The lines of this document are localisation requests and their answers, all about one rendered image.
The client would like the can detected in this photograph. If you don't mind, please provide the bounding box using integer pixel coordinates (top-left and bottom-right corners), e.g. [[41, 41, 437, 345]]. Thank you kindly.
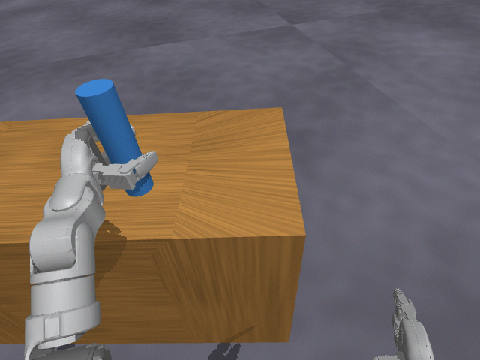
[[75, 79, 153, 197]]

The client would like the right robot hand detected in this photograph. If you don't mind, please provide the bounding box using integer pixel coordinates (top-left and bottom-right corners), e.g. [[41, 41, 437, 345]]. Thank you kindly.
[[373, 288, 434, 360]]

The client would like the left robot arm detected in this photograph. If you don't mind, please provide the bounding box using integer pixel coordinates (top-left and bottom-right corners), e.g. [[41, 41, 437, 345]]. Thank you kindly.
[[23, 174, 112, 360]]

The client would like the left robot hand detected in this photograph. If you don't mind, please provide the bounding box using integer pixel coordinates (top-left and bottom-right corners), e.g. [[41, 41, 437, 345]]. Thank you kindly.
[[60, 121, 158, 192]]

